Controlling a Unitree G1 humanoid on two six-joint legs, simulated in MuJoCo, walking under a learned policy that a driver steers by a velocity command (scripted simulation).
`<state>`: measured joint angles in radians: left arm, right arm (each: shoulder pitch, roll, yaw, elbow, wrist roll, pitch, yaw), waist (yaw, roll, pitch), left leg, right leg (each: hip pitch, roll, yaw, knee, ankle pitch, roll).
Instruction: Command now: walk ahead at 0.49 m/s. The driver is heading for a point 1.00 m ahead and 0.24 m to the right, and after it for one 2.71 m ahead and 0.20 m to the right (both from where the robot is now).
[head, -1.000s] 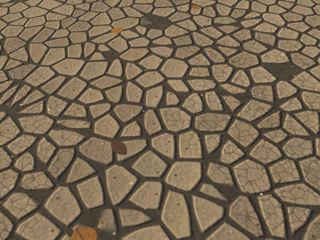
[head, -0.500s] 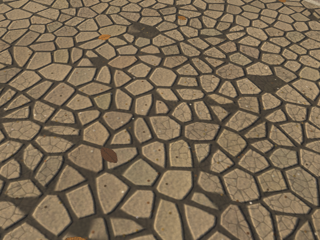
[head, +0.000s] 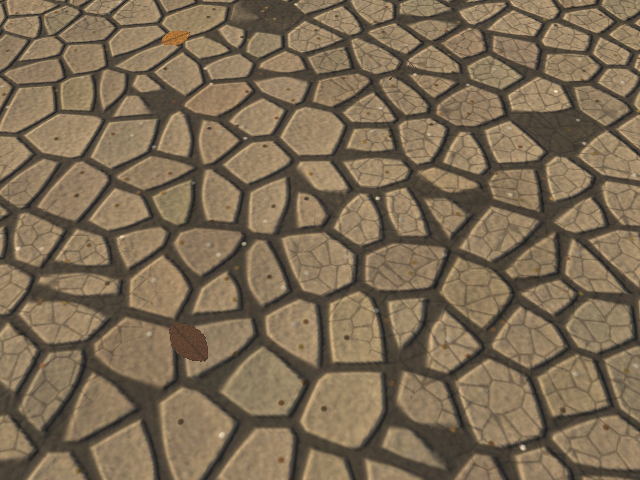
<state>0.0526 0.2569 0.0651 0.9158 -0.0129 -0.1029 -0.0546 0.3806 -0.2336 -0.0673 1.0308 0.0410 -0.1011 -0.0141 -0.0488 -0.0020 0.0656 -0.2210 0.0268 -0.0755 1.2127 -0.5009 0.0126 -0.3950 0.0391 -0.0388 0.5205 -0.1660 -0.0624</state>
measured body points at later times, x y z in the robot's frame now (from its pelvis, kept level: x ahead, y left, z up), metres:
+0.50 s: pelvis +0.31 +0.02 -0.01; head +0.34 +0.03 +0.44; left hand +0.28 +0.28 -0.16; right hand +0.51 -0.22 -0.10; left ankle +0.41 +0.10 -0.73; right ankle +0.10 -0.09 -0.65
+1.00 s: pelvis +0.58 -0.04 -0.01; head +0.62 -0.05 +0.43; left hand +0.82 +0.16 -0.11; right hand +0.53 -0.31 -0.15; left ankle +0.42 +0.10 -0.72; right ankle +0.68 -0.15 -0.73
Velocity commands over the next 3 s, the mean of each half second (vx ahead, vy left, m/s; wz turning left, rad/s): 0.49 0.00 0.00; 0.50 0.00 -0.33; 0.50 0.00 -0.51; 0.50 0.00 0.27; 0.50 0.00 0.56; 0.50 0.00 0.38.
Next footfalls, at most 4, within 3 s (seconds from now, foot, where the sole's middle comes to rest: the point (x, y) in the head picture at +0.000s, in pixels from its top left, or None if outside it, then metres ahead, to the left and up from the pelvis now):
0.44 left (273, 468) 0.45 0.11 -0.77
1.00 right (392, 340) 0.72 -0.16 -0.77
1.48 left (343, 224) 1.06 -0.08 -0.77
1.92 right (453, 191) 1.15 -0.38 -0.77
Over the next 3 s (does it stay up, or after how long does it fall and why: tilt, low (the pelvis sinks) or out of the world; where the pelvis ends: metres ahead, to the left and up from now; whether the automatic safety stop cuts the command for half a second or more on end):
stays up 1.64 -0.24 0.00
